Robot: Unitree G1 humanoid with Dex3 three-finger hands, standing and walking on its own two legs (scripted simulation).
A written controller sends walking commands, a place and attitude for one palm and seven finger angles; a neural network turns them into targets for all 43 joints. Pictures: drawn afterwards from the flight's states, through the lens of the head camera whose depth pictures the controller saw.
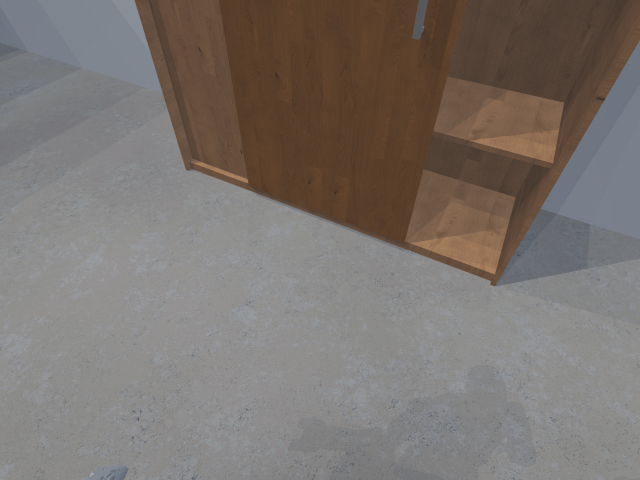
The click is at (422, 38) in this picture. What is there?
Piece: wardrobe's sliding door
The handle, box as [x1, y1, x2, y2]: [412, 0, 427, 39]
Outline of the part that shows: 427,0 418,1 412,38 418,39 423,30 422,23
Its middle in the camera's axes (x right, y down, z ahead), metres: +0.26 -0.63 +0.93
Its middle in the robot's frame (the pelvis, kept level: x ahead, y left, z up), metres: +1.16 -0.20 +0.22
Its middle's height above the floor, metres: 0.99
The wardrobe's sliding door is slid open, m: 0.37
